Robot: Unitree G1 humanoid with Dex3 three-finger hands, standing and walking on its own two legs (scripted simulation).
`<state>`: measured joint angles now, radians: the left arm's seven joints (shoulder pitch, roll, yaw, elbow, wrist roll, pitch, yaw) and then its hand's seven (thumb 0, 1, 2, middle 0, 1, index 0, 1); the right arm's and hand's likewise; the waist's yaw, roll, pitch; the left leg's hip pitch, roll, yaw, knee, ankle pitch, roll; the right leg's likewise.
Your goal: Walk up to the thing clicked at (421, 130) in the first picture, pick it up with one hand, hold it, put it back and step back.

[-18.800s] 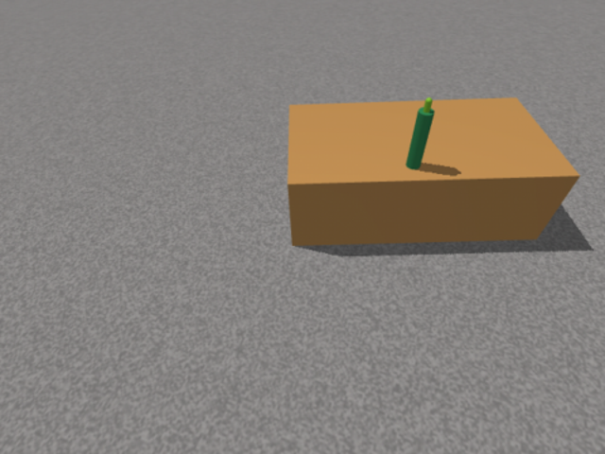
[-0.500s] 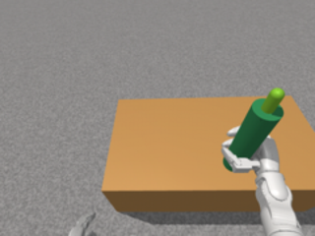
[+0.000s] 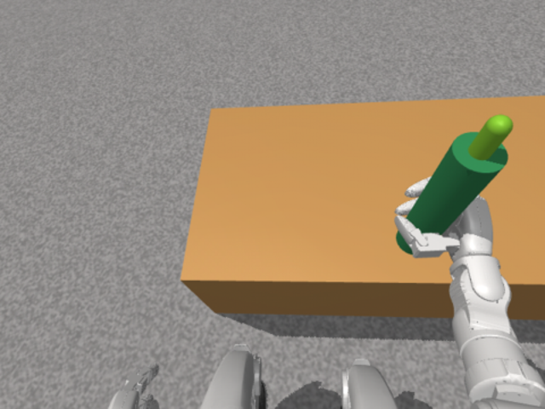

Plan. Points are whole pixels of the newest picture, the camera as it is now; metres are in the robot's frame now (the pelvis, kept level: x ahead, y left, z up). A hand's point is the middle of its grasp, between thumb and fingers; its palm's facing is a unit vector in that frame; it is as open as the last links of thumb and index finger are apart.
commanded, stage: crouch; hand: right
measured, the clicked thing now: (445, 196) +0.39 -0.18 +0.08
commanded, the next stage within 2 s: lower in 0.82 s
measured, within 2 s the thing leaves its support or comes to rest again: rests again in 1.74 s
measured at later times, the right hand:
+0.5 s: hand (403, 221) +0.44 -0.18 -0.08, palm faces +0.05 +1.00 -0.01, open 7.2 cm
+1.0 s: hand (395, 220) +0.47 -0.18 -0.13, palm faces +0.05 +1.00 -0.01, open 7.2 cm
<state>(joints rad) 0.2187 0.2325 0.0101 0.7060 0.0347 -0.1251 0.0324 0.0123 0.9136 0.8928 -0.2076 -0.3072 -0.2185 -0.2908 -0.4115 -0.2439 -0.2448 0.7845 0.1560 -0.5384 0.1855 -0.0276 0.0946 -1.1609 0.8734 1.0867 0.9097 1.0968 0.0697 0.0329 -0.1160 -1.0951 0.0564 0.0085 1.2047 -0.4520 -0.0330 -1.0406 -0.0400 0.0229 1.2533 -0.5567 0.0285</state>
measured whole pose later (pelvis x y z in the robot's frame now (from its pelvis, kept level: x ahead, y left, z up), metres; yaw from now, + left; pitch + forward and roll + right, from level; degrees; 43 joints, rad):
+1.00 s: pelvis -0.04 -0.01 -0.14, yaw +0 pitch +33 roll +2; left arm 0.21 0.27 0.01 0.68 0.06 -0.05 -0.02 0.01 0.91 0.90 -0.20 -0.30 -0.21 -0.29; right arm -0.81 -0.37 -0.39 0.99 0.07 -0.47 0.16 -0.03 0.10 -1.17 0.87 1.09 0.91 1.10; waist 0.15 -0.01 -0.16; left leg -1.74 0.07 0.00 1.70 -0.54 -0.04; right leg -1.70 -0.01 0.06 1.79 -0.67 0.02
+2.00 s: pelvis -0.05 -0.01 -0.23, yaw -1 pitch +35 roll +3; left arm 0.21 0.30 0.02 0.68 0.07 -0.01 -0.04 0.01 0.92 0.88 -0.20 -0.30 -0.21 -0.29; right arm -0.91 -0.39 -0.38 1.01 0.04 -0.48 0.14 -0.03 0.10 -1.17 0.88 1.09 0.91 1.10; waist 0.17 -0.02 -0.13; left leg -2.02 0.09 -0.03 1.99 -0.58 -0.06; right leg -1.99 0.02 0.07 2.08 -0.70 0.02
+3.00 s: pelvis -0.05 -0.01 -0.22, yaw +0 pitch +34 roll +3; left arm 0.20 0.28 0.00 0.66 0.04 0.02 -0.02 0.01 0.92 0.87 -0.20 -0.29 -0.21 -0.28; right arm -0.90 -0.46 -0.43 0.92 0.03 -0.38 0.15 -0.02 0.47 -0.14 0.20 0.18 0.20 0.18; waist 0.16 -0.02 -0.13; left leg -1.97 0.08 -0.02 1.94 -0.57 -0.06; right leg -1.94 0.01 0.07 2.04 -0.70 0.01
